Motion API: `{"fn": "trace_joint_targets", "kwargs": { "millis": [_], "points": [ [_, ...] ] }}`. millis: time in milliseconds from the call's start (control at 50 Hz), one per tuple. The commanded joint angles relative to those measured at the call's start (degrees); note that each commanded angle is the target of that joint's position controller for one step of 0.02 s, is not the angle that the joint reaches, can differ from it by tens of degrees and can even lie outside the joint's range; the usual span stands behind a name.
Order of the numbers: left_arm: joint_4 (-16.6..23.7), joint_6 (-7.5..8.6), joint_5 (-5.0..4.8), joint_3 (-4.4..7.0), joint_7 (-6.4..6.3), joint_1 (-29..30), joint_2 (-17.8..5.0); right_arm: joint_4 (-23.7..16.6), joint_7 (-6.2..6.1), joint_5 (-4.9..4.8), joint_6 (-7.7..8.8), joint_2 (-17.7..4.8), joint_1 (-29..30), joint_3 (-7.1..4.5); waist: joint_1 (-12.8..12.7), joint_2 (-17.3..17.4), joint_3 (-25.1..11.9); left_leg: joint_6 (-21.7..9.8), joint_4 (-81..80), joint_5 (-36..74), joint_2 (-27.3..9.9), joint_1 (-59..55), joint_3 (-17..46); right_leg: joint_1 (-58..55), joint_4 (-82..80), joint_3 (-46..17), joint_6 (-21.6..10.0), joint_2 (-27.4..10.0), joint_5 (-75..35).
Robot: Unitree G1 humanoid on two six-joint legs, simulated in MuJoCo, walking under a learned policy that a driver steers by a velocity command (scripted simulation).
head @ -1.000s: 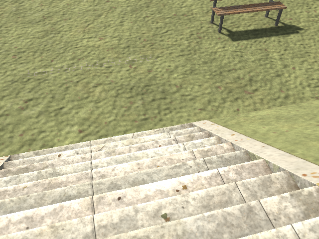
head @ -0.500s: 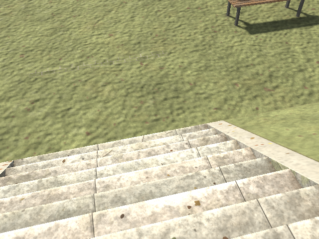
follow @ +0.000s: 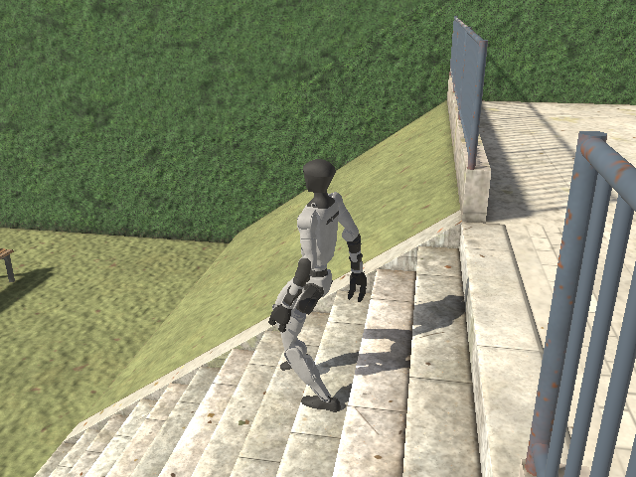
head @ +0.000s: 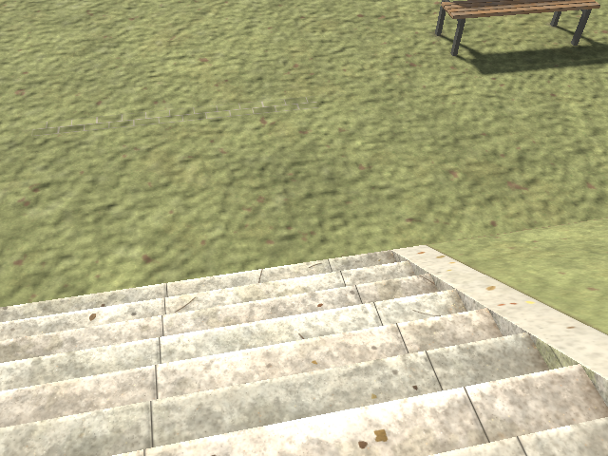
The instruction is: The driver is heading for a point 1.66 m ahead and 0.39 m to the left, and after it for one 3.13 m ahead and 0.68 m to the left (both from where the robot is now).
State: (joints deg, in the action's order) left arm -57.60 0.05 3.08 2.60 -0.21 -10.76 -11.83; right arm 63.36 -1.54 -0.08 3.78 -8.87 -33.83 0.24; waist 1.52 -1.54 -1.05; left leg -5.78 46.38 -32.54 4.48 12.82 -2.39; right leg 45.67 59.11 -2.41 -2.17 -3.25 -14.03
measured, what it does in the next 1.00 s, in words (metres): goes down, turning left: right foot 0.19 m lower, then left foot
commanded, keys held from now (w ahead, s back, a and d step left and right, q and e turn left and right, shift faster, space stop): q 0.68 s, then no key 0.32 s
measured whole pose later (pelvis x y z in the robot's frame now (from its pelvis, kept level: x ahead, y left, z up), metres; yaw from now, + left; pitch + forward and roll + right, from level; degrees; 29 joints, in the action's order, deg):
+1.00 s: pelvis +0.12 +0.04 -0.17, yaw +26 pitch -3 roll -3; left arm -43.3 -3.9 2.0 4.0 -0.9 -14.7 -18.5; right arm 43.8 -0.8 0.5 -3.1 -11.4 -21.1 2.6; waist 0.3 -4.0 -1.9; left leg -0.7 44.1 -20.1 -0.3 21.5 3.1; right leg 39.3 74.3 -10.3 1.7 5.8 26.5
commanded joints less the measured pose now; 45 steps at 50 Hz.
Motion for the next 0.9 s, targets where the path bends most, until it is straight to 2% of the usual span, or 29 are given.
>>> {"fn": "trace_joint_targets", "kwargs": {
  "millis": [20,80,100,140,180,200,220,240,260,280,300,320,340,360,380,420,440,460,540,680,720,740,760,800,820,840,860,880,900],
  "points": [
    [3.26,2.14,-0.42,0.00,0.95,5.94,-2.17,-3.83,-1.21,0.29,0.83,-5.78,1.57,-0.70,0.21,2.00,6.46,-5.28,-6.26,21.03,-8.07,10.62,15.56,-8.81,-17.28,3.70,0.77,2.56,-19.58],
    [5.07,2.07,-1.58,-0.68,1.36,7.32,-1.43,-4.04,-0.44,0.70,-0.12,-5.94,2.19,-0.88,2.82,3.88,8.51,-4.57,-1.00,22.81,-6.71,13.23,15.34,-18.89,-25.28,4.81,1.60,4.35,-15.90],
    [6.30,2.24,-1.95,-0.77,1.12,8.05,-1.76,-3.85,-0.32,1.20,-0.77,-5.28,2.00,-0.93,4.31,5.77,9.28,-4.63,2.08,25.59,-5.83,10.29,15.72,-18.92,-30.12,3.66,1.70,3.64,-14.39],
    [7.72,3.24,-3.07,-0.55,0.72,5.60,-3.30,-4.03,-1.47,2.80,-2.25,-4.06,0.35,-0.87,5.58,6.92,9.57,-4.61,9.24,31.27,-4.94,2.41,17.94,-20.79,-44.64,-0.40,1.32,0.54,-15.78],
    [4.95,3.74,-3.37,0.11,-0.09,-6.25,-4.65,-4.97,-1.74,2.68,-3.44,-7.05,2.31,-1.62,0.87,6.59,6.43,-4.39,22.99,35.11,-3.84,4.07,17.03,-34.22,-53.31,0.95,0.86,-2.18,-19.89],
    [2.43,3.39,-3.02,1.16,-0.41,-13.44,-7.04,-5.32,-1.98,2.39,-4.02,-7.24,2.08,-1.76,-1.34,4.71,3.98,-4.16,33.73,23.95,-1.74,10.51,16.05,-45.72,-56.52,0.17,1.21,-5.20,-23.82],
    [1.50,3.15,-2.07,1.69,-0.22,-18.11,-10.44,-6.73,-1.46,0.90,-3.83,-5.86,0.16,-2.24,-1.24,-5.48,-0.93,-1.42,48.67,-10.28,4.48,23.71,10.04,-62.17,-45.54,-2.31,1.06,-10.80,-50.01],
    [2.64,2.49,-2.32,1.33,0.35,-20.38,-11.63,-7.99,-2.38,-2.79,-4.85,-5.59,-7.52,-2.60,0.05,-12.68,-14.46,1.02,72.38,-34.22,5.97,39.34,4.81,-84.96,-17.10,-4.32,-5.07,-22.55,-72.50],
    [4.56,1.88,-4.53,1.13,0.82,-17.89,-10.39,-9.73,-3.05,-2.80,-4.92,-7.41,-4.09,-2.25,-2.67,-10.69,-21.29,0.81,78.63,-31.43,1.63,45.47,5.07,-84.49,-16.80,-6.38,-8.63,-24.40,-62.60],
    [7.19,1.77,-4.81,0.30,0.51,-14.59,-7.84,-11.68,-2.84,-1.43,-5.06,-8.73,2.96,-2.51,-3.78,-6.30,-18.19,1.93,76.23,-21.43,-0.30,46.58,4.30,-74.06,-22.67,-5.41,-11.08,-22.43,-41.42],
    [9.38,1.98,-3.12,0.70,-0.80,-9.96,-9.56,-15.64,-2.41,0.37,-5.81,-7.71,11.66,-2.25,-4.64,-7.07,-15.33,3.18,79.79,-12.36,-0.93,48.72,3.03,-64.07,-30.81,-10.56,-17.44,-25.29,-20.31],
    [9.91,1.58,-2.45,0.45,-1.90,-8.99,-9.15,-17.42,-1.79,1.95,-6.96,-8.67,16.32,-2.51,-3.84,-3.51,-11.68,4.62,79.27,-6.59,-1.49,47.69,2.73,-54.18,-35.64,-11.62,-19.79,-25.30,-10.65],
    [9.83,0.92,-1.90,-0.10,-2.22,-9.87,-9.14,-18.93,-1.70,2.26,-8.44,-8.63,18.54,-2.62,-3.02,-3.11,-7.65,5.35,79.24,-3.21,-1.07,44.78,2.23,-44.21,-37.09,-9.33,-18.86,-23.44,-9.94],
    [10.24,0.77,-1.00,-1.04,-1.99,-9.77,-7.76,-19.93,-1.62,1.29,-9.55,-8.45,19.60,-2.76,-1.12,-1.93,-3.71,5.66,72.22,5.60,-1.17,43.25,2.36,-35.58,-36.39,-4.12,-15.22,-17.99,-3.79],
    [9.73,1.04,-1.61,-1.56,-2.26,-9.11,-6.88,-21.46,-1.40,1.60,-10.20,-5.27,22.31,-2.21,-0.17,-3.02,-0.86,6.24,72.58,10.70,-0.39,44.93,3.57,-29.85,-33.89,-1.60,-12.04,-15.91,-1.08],
    [11.43,1.25,-2.44,-2.59,-2.31,-8.91,-6.87,-23.66,-1.26,1.97,-11.20,-3.07,23.78,-1.66,0.72,-5.73,-2.25,7.54,77.03,13.94,1.11,47.49,3.11,-26.02,-32.50,-1.99,-11.12,-15.14,1.90],
    [12.24,1.04,-2.98,-3.32,-2.86,-7.95,-5.92,-27.14,-0.64,0.72,-11.94,-1.86,28.03,-0.98,1.30,-5.72,-0.01,8.94,70.91,18.17,1.33,48.84,4.04,-21.59,-33.49,-1.38,-11.06,-15.62,11.39],
    [13.01,0.90,-2.81,-3.69,-3.11,-8.08,-6.04,-28.67,-0.44,0.89,-12.40,-2.07,30.54,-0.94,0.85,-6.14,0.46,9.79,71.43,19.59,1.94,50.28,3.70,-20.60,-33.72,-2.13,-11.21,-15.82,14.93],
    [15.84,0.77,-1.74,-3.18,-3.65,-10.29,-8.71,-32.75,-0.26,1.62,-12.73,-4.15,34.91,-1.40,-0.42,-4.43,-2.02,11.05,73.00,19.45,1.33,55.62,5.58,-28.01,-35.00,-6.56,-12.16,-17.89,25.89],
    [18.98,1.62,0.02,-0.65,-4.51,-13.98,-11.21,-39.70,0.09,0.96,-11.64,-6.75,44.11,-1.86,-5.73,-3.56,-1.50,10.62,61.32,18.01,-4.81,57.65,7.38,-40.10,-35.57,-6.48,-10.85,-22.00,33.34],
    [19.28,1.66,0.29,-0.56,-4.75,-12.17,-10.92,-40.92,0.78,0.10,-10.77,-6.47,45.60,-1.26,-6.24,-4.14,-0.85,9.76,41.76,20.01,-8.19,49.53,6.99,-38.64,-36.99,-3.50,-7.93,-20.00,38.45],
    [20.12,1.59,0.12,-0.34,-4.81,-9.94,-11.15,-40.95,1.32,-0.82,-10.32,-6.56,45.48,-1.03,-6.39,-5.10,-0.97,8.84,29.32,21.52,-9.23,40.98,6.00,-35.01,-38.11,-1.14,-6.75,-19.11,40.82],
    [21.53,0.85,-0.28,-0.21,-4.50,-5.68,-11.18,-39.17,1.82,-2.11,-9.69,-6.28,41.67,-0.83,-4.67,-5.46,-1.49,7.21,13.90,21.48,-9.25,26.82,4.65,-27.63,-39.03,2.43,-5.53,-16.85,44.58],
    [20.27,-0.54,-1.80,2.03,-2.75,-5.93,-16.50,-34.89,2.82,-3.29,-9.75,-6.93,32.26,-1.41,-2.25,-9.92,-3.48,4.36,11.15,7.91,-3.81,2.56,-3.44,-17.77,-42.76,6.43,-5.70,-16.53,52.89],
    [20.95,-1.81,-1.97,2.32,-2.26,-3.16,-16.47,-32.62,3.49,-3.90,-9.65,-8.01,26.78,-1.58,0.68,-9.41,-1.62,3.28,2.80,8.19,-3.70,-1.89,-3.36,-16.64,-40.83,8.16,-5.21,-15.43,58.42],
    [20.25,-3.30,-1.37,2.15,-2.01,-4.41,-14.78,-29.36,4.03,-4.00,-9.26,-9.59,21.17,-2.17,1.78,-5.25,-0.98,2.84,-4.33,6.48,-2.16,-8.62,-2.93,-14.48,-34.97,9.71,-4.12,-13.26,62.30],
    [18.82,-4.49,-0.65,1.85,-1.37,-6.22,-12.80,-26.62,4.29,-3.33,-8.60,-10.42,13.61,-2.53,4.57,3.32,0.54,1.95,-9.90,4.56,-3.46,-14.53,1.95,-9.94,-20.42,12.50,-2.68,-9.90,59.25],
    [21.23,-5.44,-0.50,0.86,-0.09,-2.70,-6.98,-26.54,4.37,-2.57,-6.82,-11.99,8.76,-1.48,5.59,19.03,5.62,2.24,-15.34,2.20,-15.24,-13.34,23.76,7.45,7.92,11.39,0.50,-4.53,65.35],
    [25.66,-4.77,-0.71,0.81,0.55,3.04,-6.13,-26.54,3.85,-2.34,-6.14,-19.28,2.48,-2.62,7.91,19.56,7.50,-1.18,-28.90,26.99,-25.87,-11.92,46.88,20.64,12.48,-1.21,2.20,5.63,62.32]
  ]
}}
